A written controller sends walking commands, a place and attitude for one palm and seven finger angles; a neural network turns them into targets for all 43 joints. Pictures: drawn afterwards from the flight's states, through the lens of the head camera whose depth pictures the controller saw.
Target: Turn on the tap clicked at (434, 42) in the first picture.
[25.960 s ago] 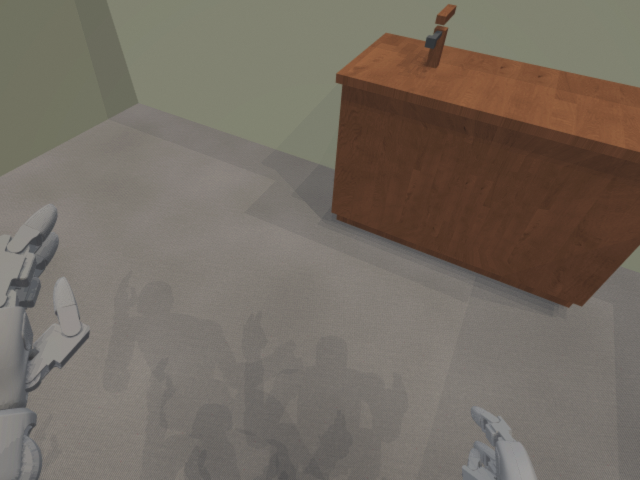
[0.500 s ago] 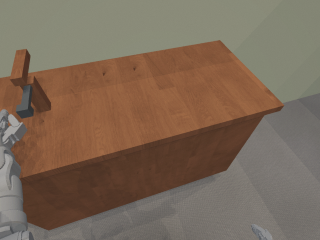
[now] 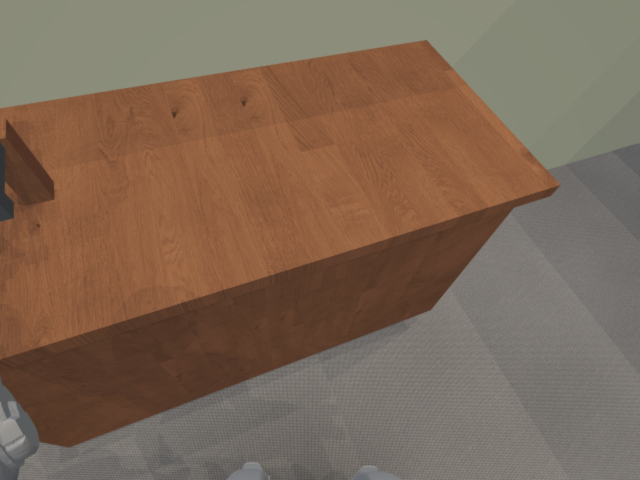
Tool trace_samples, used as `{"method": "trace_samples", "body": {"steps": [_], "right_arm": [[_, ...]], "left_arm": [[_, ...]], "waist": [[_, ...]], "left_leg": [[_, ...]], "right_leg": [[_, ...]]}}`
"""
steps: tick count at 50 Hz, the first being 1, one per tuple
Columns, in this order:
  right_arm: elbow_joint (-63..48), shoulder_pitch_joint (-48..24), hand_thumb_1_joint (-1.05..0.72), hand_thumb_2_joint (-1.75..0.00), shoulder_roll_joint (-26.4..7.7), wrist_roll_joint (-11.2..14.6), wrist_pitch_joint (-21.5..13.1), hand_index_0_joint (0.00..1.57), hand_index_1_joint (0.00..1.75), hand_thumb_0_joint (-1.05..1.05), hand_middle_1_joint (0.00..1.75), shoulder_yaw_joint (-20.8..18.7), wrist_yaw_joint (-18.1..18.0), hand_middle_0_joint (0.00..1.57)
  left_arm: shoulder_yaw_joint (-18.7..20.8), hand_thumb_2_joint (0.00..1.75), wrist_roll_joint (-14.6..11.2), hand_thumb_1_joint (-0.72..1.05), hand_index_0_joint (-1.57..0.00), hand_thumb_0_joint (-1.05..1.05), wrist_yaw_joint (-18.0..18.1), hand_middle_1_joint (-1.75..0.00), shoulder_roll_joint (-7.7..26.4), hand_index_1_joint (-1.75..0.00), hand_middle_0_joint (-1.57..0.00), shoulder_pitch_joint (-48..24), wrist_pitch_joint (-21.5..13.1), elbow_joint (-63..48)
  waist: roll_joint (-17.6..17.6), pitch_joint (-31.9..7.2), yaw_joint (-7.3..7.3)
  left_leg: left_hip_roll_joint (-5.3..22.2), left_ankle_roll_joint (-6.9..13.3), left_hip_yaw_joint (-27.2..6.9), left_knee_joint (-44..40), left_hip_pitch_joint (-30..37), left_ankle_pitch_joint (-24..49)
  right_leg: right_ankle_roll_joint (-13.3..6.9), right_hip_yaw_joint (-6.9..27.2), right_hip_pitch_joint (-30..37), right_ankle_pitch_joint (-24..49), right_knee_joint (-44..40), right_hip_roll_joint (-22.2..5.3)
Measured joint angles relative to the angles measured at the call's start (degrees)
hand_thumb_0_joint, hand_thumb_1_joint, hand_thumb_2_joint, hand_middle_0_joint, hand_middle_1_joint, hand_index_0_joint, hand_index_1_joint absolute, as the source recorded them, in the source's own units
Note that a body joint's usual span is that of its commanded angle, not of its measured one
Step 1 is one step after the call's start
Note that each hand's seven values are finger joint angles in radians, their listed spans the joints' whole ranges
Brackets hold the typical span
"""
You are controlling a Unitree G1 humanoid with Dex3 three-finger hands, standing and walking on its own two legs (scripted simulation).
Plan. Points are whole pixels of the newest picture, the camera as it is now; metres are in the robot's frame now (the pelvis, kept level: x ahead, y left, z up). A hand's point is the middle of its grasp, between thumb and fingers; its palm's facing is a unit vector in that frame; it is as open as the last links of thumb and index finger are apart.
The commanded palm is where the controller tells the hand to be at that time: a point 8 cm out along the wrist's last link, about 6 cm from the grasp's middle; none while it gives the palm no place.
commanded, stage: reach beside the lever's end, fingers flat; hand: left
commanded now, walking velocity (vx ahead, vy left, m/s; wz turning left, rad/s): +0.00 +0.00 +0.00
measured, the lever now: out of the picture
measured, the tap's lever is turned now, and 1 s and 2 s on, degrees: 1 5 26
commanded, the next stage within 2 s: push the lever round in 0.62 s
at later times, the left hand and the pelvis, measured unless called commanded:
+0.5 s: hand out of the picture +0.37 +0.39 +0.09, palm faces +0.60 -0.80 -0.08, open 7.8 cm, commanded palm +0.33 +0.41 +0.09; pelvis +0.00 +0.01 +0.00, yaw +0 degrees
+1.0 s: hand out of the picture +0.39 +0.37 +0.09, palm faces +0.58 -0.81 -0.09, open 7.8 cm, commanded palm +0.34 +0.40 +0.09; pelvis +0.00 -0.01 +0.00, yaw +0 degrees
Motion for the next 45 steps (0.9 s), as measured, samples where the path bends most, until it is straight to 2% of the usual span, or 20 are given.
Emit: {"method": "trace_samples", "body": {"steps": [4, 9, 13, 17, 23, 30, 34, 41, 45], "right_arm": [[-0.7, 0.4, -0.9, -0.9, 0.4, 0.0, 1.2, 0.21, 0.3, 0.01, 0.3, 0.0, 0.3, 0.21], [-1.8, 0.8, -0.9, -0.9, 1.2, -0.4, 2.0, 0.21, 0.3, 0.01, 0.3, -0.2, 1.3, 0.21], [-1.8, 0.3, -0.9, -0.9, 2.0, -0.2, 2.3, 0.21, 0.3, 0.01, 0.3, -0.2, 1.6, 0.21], [-1.9, -0.3, -0.9, -0.9, 2.6, 0.3, 1.9, 0.21, 0.3, 0.01, 0.3, -0.2, 1.3, 0.21], [-1.9, -2.4, -0.9, -0.9, 2.8, 0.6, 0.6, 0.21, 0.3, 0.01, 0.3, 0.5, 0.4, 0.21], [-1.7, -4.5, -0.9, -0.9, 2.3, 0.0, -0.8, 0.21, 0.3, 0.01, 0.3, 0.8, -0.1, 0.21], [-1.6, -4.3, -0.9, -0.9, 1.9, 0.0, -0.6, 0.21, 0.3, 0.01, 0.3, 0.8, -0.1, 0.21], [-1.9, -1.7, -0.9, -0.9, 1.1, 0.3, 0.5, 0.21, 0.3, 0.01, 0.3, 0.4, 0.0, 0.21], [-1.4, -0.4, -0.9, -0.9, 0.9, 0.1, 1.0, 0.21, 0.3, 0.01, 0.3, 0.0, 0.4, 0.21]], "left_arm": [[1.0, 0.9, -0.1, 0.9, -0.15, 0.01, 0.5, -0.15, -0.8, -0.15, -0.15, 1.1, 0.4, -0.2], [1.6, 0.9, 0.5, 0.9, -0.15, 0.02, 2.6, -0.15, -3.6, -0.15, -0.15, 5.8, 0.6, -6.7], [1.5, 0.9, -0.7, 0.9, -0.15, 0.02, 3.1, -0.15, -5.3, -0.15, -0.15, 8.7, 0.6, -10.9], [-0.2, 0.9, -1.9, 0.9, -0.15, 0.02, 3.0, -0.15, -6.6, -0.15, -0.15, 10.3, 2.5, -13.3], [-2.2, 0.9, -1.8, 0.9, -0.15, 0.02, 3.8, -0.15, -8.1, -0.15, -0.15, 9.4, 4.1, -12.7], [-3.0, 0.9, 0.3, 0.9, -0.15, 0.02, 5.5, -0.15, -7.3, -0.15, -0.15, 4.6, 1.8, -10.1], [-2.7, 0.9, 0.1, 0.9, -0.15, 0.02, 4.2, -0.15, -6.1, -0.15, -0.15, 3.6, 1.4, -8.9], [-0.9, 0.9, -0.6, 0.9, -0.15, 0.02, 3.0, -0.15, -4.1, -0.15, -0.15, 4.9, 3.6, -6.5], [-0.3, 0.9, -0.6, 0.9, -0.15, 0.02, 3.7, -0.15, -4.7, -0.15, -0.15, 6.3, 2.1, -8.3]], "waist": [[-0.1, -0.5, -0.49], [0.3, -1.0, -0.45], [0.6, -1.4, 0.11], [1.0, -1.6, 1.04], [0.8, -1.1, 2.19], [-0.1, 0.1, 1.99], [-0.1, -0.3, 1.43], [0.4, -0.9, 0.78], [0.5, -0.8, 0.85]], "left_leg": [[0.1, 0.3, 0.6, -0.1, 0.1, -0.3], [0.2, 0.6, 1.2, -0.6, 1.2, -0.6], [0.2, 0.8, 1.4, -0.8, 2.3, -0.9], [-0.1, 0.9, 1.2, -1.2, 3.4, -0.7], [-0.8, 0.9, 0.6, -1.6, 4.0, -0.2], [-0.9, 0.3, -0.4, -0.2, 2.2, -0.1], [-0.5, 0.1, -0.4, -0.2, 1.9, -0.1], [0.1, -0.2, 0.1, -1.2, 2.6, -0.1], [0.4, -0.3, 0.2, -1.3, 2.8, -0.2]], "right_leg": [[0.3, 0.6, 0.0, 0.0, -0.4, 0.1], [0.7, 1.3, 1.1, 0.2, -1.3, 0.2], [0.9, 1.5, 2.2, 0.1, -1.7, 0.2], [1.0, 1.2, 3.5, 0.1, -2.1, -0.1], [1.0, 0.6, 4.2, 0.0, -1.9, -0.7], [0.5, -0.4, 2.6, -0.4, -0.3, -0.8], [0.2, -0.3, 2.1, -0.3, -0.3, -0.4], [-0.1, 0.2, 2.4, -0.2, -0.9, 0.1], [-0.3, 0.3, 2.5, -0.2, -1.0, 0.4]]}}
